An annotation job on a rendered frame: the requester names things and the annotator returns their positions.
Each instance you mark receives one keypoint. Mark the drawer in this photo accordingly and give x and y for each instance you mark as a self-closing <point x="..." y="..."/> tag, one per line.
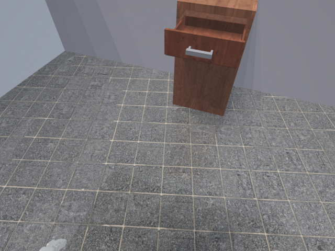
<point x="225" y="38"/>

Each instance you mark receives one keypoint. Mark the robot left hand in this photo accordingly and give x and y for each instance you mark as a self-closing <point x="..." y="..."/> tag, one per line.
<point x="54" y="245"/>

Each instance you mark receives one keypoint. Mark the handle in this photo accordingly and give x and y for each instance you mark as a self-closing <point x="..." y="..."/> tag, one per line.
<point x="199" y="53"/>

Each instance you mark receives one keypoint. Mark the cabinet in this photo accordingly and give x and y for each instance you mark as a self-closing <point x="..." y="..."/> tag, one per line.
<point x="204" y="86"/>

